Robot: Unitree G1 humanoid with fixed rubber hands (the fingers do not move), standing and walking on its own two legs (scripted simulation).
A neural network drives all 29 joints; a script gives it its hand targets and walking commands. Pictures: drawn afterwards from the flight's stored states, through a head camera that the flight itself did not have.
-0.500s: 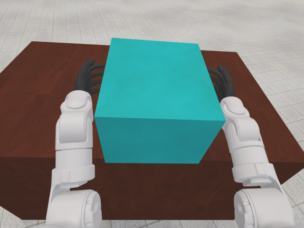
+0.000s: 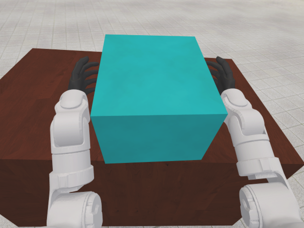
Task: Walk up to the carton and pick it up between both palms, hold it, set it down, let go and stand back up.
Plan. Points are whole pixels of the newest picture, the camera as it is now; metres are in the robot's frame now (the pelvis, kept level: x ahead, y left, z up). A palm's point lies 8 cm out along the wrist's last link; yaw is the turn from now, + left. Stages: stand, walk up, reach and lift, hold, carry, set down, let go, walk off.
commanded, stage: hold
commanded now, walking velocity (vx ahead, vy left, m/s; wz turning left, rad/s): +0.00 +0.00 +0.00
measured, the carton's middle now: (152, 96) +0.40 +0.00 +0.17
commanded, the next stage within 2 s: none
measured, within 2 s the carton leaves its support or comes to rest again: neither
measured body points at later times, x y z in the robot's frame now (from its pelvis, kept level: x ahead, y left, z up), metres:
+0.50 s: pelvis +0.01 +0.01 +0.00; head -0.02 +0.03 +0.45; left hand +0.38 +0.18 +0.22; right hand +0.39 -0.17 +0.22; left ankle +0.03 +0.12 -0.75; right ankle +0.01 -0.11 -0.75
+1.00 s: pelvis +0.00 +0.00 +0.00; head -0.04 +0.03 +0.45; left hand +0.37 +0.19 +0.23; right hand +0.39 -0.16 +0.23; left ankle +0.03 +0.12 -0.75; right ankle +0.01 -0.11 -0.75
